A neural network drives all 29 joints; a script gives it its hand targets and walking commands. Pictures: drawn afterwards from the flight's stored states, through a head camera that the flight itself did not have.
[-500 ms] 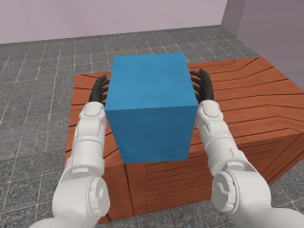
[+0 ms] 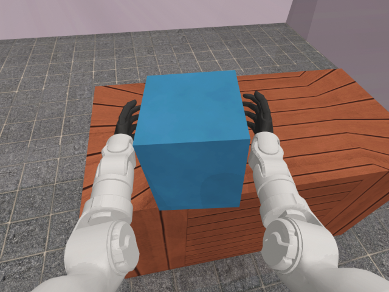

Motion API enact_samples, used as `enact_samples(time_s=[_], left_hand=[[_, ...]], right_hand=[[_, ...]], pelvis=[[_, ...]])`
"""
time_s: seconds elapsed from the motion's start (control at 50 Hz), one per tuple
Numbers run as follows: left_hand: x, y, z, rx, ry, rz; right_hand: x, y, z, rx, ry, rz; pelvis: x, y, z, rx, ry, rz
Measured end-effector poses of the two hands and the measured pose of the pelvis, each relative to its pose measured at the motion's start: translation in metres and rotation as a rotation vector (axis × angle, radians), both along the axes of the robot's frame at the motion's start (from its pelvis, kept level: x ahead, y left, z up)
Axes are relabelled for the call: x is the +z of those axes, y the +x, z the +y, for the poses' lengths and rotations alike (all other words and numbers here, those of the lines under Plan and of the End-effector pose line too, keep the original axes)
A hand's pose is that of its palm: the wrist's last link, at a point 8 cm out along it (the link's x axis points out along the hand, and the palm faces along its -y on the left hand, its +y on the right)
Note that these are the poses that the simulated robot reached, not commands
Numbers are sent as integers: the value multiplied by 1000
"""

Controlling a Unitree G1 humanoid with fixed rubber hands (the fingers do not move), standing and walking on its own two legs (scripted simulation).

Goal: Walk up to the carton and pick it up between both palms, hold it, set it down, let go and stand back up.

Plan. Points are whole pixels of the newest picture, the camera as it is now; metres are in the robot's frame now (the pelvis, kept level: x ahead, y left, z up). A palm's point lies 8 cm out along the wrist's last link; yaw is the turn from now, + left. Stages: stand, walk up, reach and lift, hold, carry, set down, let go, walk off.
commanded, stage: set down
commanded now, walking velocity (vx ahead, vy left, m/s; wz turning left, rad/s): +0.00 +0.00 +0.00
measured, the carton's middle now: (195, 144) +0.42 -0.01 +0.05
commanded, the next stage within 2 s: none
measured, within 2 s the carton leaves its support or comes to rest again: neither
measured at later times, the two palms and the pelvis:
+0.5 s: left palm (128, 130) +0.44 +0.15 +0.08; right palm (257, 127) +0.42 -0.14 +0.10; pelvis +0.02 +0.00 +0.00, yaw +0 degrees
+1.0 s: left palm (129, 129) +0.45 +0.14 +0.08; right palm (258, 126) +0.42 -0.14 +0.11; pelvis +0.02 +0.00 +0.00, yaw +0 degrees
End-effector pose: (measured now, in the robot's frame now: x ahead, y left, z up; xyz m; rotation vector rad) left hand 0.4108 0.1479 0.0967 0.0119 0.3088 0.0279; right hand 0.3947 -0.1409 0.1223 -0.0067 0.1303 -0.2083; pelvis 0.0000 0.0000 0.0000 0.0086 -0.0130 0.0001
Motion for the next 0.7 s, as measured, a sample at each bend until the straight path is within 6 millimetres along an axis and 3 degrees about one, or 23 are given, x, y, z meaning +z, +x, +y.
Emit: enact_samples(time_s=[0.12,0.18,0.26,0.4,0.46,0.6,0.7], left_hand=[[24,13,0,1,8,-102],[27,17,-1,-2,8,-98],[10,19,1,-2,-7,-42],[-30,22,2,-10,-6,63],[-25,29,0,-10,-12,23],[1,40,-3,-20,-3,-71],[-12,37,-1,-22,3,-16]], right_hand=[[24,12,0,7,-18,-100],[28,16,-1,8,-19,-97],[17,20,1,13,-14,-43],[-25,23,3,-4,-6,62],[-26,24,0,-12,-19,27],[-3,30,-3,-20,-33,-65],[-11,30,0,-13,-25,-10]], pelvis=[[0,12,-1,0,1,46],[0,15,-2,0,2,50],[0,13,-3,0,4,48],[0,12,-1,0,1,64],[-1,17,0,0,0,107],[-1,25,2,0,-2,145],[-1,21,2,-1,-2,139]])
